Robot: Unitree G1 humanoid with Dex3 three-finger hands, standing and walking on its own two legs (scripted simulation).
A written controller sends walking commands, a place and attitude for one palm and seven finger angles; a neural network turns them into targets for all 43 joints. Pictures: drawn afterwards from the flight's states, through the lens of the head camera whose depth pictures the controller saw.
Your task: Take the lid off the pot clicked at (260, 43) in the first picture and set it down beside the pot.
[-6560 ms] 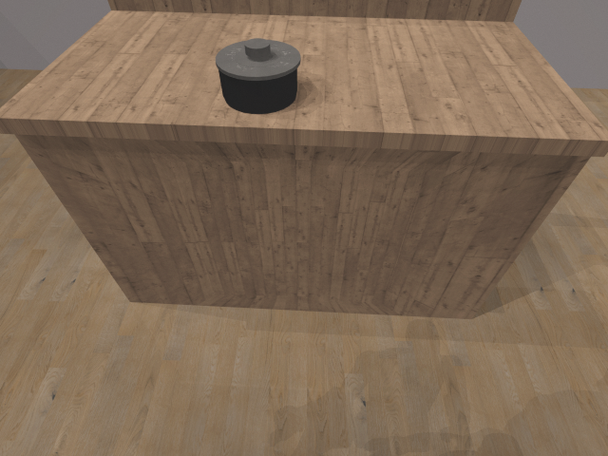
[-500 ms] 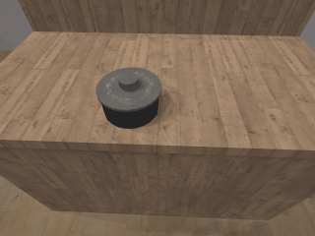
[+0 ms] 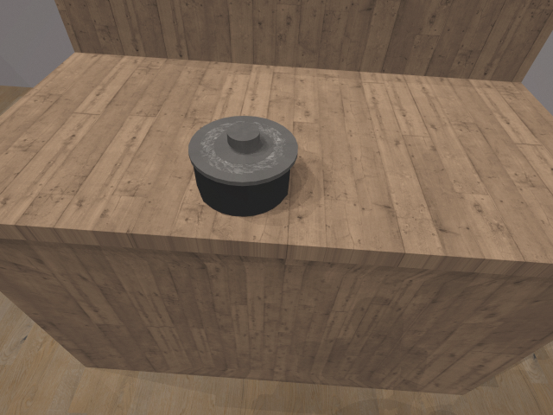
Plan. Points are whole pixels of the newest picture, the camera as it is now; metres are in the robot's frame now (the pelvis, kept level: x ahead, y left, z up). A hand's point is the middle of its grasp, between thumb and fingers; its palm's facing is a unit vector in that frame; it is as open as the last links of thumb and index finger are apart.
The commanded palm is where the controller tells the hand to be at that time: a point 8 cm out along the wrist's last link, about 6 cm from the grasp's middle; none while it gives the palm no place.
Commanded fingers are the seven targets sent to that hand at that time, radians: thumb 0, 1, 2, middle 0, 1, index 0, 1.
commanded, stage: look again from close up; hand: left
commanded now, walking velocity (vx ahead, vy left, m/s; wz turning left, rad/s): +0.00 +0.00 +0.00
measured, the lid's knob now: (243, 135) +0.49 +0.09 +0.16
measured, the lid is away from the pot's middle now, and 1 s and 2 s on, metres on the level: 0.00 0.00 0.00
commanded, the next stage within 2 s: lift the closed hand beside the body in 0.44 s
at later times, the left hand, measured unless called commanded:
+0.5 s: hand out of the picture -0.02 +0.18 -0.18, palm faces +0.03 -0.98 -0.18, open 7.4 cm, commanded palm none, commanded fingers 0.00 0.90 0.90 -0.20 -0.30 -0.20 -0.30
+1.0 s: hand (117, 413) +0.13 +0.20 +0.01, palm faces +0.28 -0.90 -0.33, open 3.9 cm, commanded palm +0.08 +0.24 +0.06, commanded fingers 0.00 0.90 0.90 -1.26 -1.45 -1.26 -1.45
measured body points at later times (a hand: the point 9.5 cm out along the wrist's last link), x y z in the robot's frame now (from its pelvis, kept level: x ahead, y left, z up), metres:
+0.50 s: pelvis -0.01 +0.01 +0.00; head -0.01 +0.02 +0.45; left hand -0.02 +0.23 -0.16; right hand +0.02 -0.23 -0.14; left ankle +0.02 +0.07 -0.73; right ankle +0.00 -0.14 -0.73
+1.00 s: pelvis +0.00 -0.03 +0.01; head +0.00 -0.03 +0.46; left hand +0.11 +0.25 +0.03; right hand +0.22 -0.25 -0.04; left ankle +0.02 +0.07 -0.73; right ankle +0.00 -0.14 -0.73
